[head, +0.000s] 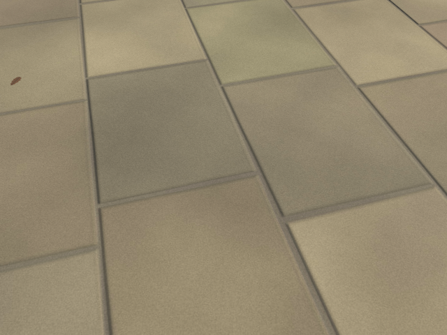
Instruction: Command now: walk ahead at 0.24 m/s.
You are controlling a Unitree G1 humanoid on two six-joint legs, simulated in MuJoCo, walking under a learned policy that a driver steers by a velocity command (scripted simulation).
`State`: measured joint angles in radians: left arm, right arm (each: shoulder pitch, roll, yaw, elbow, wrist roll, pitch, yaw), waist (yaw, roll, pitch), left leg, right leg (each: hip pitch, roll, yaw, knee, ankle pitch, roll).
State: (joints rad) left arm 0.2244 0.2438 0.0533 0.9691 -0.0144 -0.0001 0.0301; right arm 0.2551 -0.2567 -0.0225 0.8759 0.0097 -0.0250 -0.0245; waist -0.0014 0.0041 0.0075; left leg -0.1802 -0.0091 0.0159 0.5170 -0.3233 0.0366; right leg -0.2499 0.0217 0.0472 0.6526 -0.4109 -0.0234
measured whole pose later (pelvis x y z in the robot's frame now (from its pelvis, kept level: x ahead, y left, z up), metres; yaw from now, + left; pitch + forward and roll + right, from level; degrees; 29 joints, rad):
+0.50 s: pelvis +0.18 -0.03 +0.00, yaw +9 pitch +1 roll -1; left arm 0.39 0.22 0.02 1.03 0.01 -0.10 0.02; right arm 0.11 -0.26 -0.04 0.76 0.03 -0.05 0.04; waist 0.08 0.04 0.03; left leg -0.68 0.07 0.01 0.69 0.03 0.03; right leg 0.15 0.04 -0.17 0.17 -0.34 -0.03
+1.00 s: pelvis +0.46 +0.05 +0.01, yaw +26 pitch +2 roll +0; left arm 0.04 0.29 0.03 0.71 0.01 -0.11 0.00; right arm 0.34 -0.28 -0.07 0.75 0.03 -0.05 0.00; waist -0.08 -0.04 0.03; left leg -0.13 -0.13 -0.15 0.37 -0.26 0.09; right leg -0.64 -0.07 0.12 0.57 0.07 0.06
